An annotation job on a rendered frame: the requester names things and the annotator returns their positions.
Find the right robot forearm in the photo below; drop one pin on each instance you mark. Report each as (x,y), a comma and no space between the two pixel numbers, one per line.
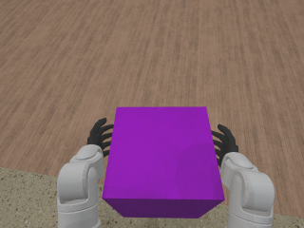
(252,193)

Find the right robot hand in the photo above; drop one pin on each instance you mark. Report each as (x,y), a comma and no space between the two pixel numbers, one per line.
(227,145)

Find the carton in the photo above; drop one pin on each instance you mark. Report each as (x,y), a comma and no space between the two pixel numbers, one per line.
(162,163)

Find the left robot hand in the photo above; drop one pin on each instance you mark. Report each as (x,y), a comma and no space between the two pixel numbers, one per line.
(96,137)

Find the left robot forearm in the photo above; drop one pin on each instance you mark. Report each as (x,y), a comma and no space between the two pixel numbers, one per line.
(77,189)

